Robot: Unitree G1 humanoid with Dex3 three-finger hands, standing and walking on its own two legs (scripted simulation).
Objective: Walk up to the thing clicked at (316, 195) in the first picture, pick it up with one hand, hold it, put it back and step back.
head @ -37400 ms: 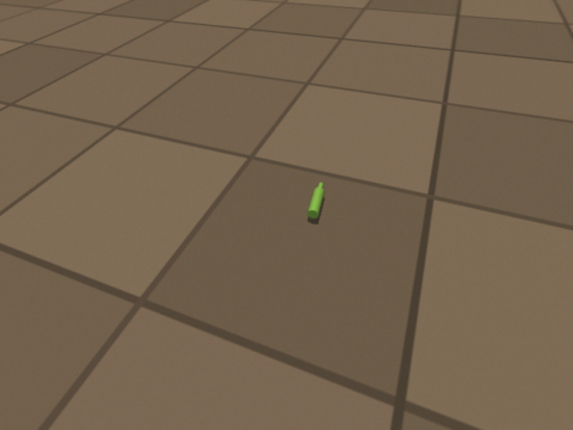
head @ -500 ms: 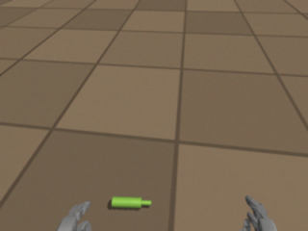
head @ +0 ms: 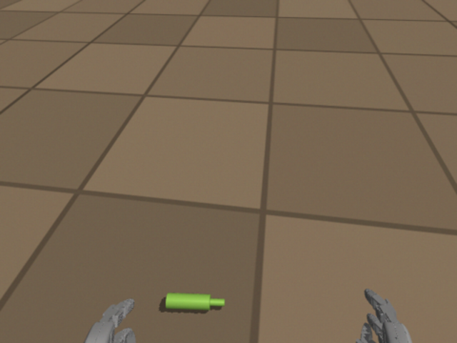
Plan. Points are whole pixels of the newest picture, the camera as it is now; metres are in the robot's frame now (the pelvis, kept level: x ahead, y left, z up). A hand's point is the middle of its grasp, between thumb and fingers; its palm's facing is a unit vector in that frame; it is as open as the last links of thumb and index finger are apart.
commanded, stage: home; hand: left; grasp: from above
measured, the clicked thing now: (195, 301) +0.45 +0.18 -0.68
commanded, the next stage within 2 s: stand in 0.66 s
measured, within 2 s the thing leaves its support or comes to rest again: neither
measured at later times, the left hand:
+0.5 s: hand out of the picture +0.16 +0.18 -0.05, palm faces +0.05 -0.98 -0.20, open 7.4 cm
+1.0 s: hand out of the picture +0.12 +0.23 -0.09, palm faces +0.04 -0.94 -0.34, open 7.4 cm
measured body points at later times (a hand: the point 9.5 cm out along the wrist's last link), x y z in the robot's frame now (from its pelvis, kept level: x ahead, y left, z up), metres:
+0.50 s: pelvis +0.00 +0.00 +0.00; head +0.01 +0.00 +0.45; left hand +0.15 +0.23 -0.03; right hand +0.16 -0.24 -0.06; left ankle +0.01 +0.12 -0.68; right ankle -0.01 -0.13 -0.68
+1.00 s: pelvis -0.01 +0.00 +0.03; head +0.01 +0.01 +0.48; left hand +0.12 +0.28 -0.07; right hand +0.11 -0.27 -0.08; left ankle +0.01 +0.12 -0.68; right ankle -0.01 -0.13 -0.68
